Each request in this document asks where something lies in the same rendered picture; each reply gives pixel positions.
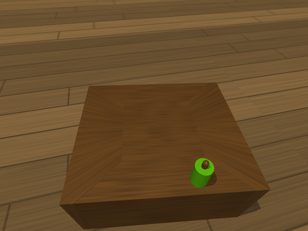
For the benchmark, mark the bottle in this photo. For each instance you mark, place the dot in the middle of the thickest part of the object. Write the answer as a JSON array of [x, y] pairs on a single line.
[[201, 173]]

